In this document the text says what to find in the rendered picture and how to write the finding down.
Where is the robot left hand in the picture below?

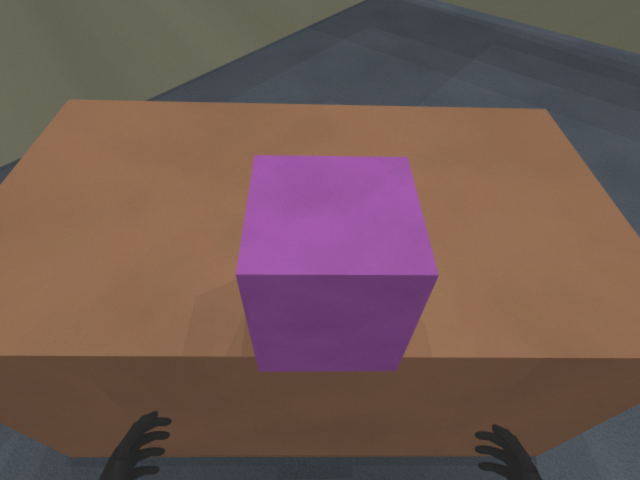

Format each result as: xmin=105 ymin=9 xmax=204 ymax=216
xmin=99 ymin=411 xmax=172 ymax=480

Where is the pedestal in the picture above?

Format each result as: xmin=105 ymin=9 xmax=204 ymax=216
xmin=0 ymin=99 xmax=640 ymax=457

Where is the robot right hand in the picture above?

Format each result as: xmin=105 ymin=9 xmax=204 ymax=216
xmin=475 ymin=424 xmax=542 ymax=480

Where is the carton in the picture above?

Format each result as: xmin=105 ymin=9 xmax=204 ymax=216
xmin=236 ymin=155 xmax=439 ymax=372

